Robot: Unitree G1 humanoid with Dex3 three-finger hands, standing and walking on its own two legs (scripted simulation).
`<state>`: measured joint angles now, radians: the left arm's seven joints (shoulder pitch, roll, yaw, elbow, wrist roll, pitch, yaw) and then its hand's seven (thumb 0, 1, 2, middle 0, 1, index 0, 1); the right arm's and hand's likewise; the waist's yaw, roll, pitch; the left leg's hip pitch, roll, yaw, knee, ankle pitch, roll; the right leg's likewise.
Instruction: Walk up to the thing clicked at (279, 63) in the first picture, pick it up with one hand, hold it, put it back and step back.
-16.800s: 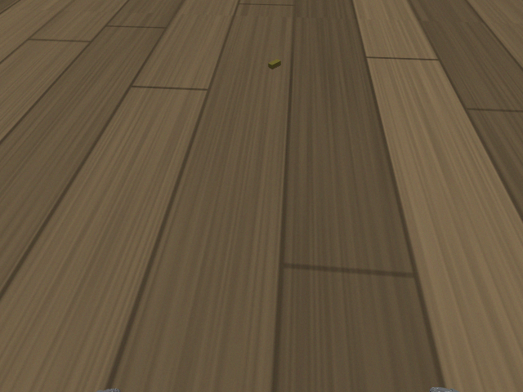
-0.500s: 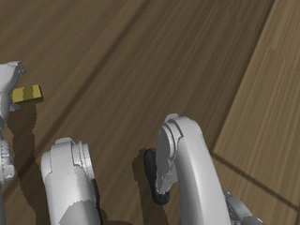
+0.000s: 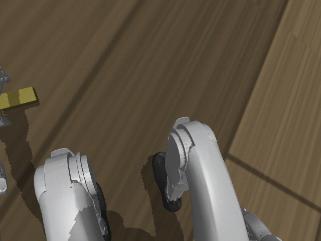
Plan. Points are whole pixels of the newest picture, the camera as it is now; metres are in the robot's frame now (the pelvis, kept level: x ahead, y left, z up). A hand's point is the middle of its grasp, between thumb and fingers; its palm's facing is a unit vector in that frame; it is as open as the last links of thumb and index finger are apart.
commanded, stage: close in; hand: left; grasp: from above
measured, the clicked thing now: (18, 98) +0.49 +0.29 -0.30
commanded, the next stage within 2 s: rest palm in 0.14 s
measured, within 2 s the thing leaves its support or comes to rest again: neither
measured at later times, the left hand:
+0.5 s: hand (13, 98) +0.47 +0.28 -0.23, palm faces -0.48 -0.14 -0.87, open 12.7 cm
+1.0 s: hand (17, 99) +0.48 +0.28 -0.27, palm faces -0.44 -0.14 -0.89, open 13.1 cm
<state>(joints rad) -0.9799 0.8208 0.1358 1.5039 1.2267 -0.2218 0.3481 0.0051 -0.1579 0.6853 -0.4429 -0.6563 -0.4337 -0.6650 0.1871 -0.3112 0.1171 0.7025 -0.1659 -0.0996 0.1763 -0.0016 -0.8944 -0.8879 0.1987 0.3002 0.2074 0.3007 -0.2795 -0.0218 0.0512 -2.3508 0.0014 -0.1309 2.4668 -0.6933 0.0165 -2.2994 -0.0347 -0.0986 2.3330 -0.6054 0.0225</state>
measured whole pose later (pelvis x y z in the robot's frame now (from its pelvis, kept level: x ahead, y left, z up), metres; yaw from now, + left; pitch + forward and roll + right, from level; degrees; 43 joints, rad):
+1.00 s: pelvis +0.01 +0.01 -0.02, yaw -5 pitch +29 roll -14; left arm -1.08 0.99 0.17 1.77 1.35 -0.23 0.65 0.00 -0.30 0.81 -0.28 -0.76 -0.26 -0.78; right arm 0.12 -0.34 0.25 0.66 -0.27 -0.24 0.28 0.00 -0.89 -0.90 0.20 0.30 0.21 0.30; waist -0.40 -0.12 0.15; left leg -2.35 0.01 -0.21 2.57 -0.76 0.03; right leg -2.27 -0.01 -0.16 2.37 -0.63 0.05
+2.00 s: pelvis +0.00 +0.01 -0.01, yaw -7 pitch +27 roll -17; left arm -1.12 1.06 0.07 1.80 1.27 -0.22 0.66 0.00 -0.36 0.88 -0.20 -0.92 -0.21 -0.92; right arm 0.09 -0.37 0.35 0.62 -0.27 -0.29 0.30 0.00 -0.90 -0.90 0.20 0.30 0.20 0.30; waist -0.41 -0.17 0.22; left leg -2.32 0.02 -0.25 2.56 -0.74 0.03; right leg -2.22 0.01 -0.20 2.32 -0.60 0.06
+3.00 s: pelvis +0.00 +0.01 +0.00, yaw -7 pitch +27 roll -16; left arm -1.09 1.05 0.08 1.76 1.26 -0.23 0.63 -0.01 0.34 0.34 -0.63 -0.44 -0.79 -0.46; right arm 0.11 -0.37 0.35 0.59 -0.25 -0.25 0.27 0.00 -0.90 -0.90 0.20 0.30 0.20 0.30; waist -0.40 -0.16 0.21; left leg -2.32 0.02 -0.25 2.54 -0.73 0.03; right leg -2.22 0.01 -0.19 2.30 -0.58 0.06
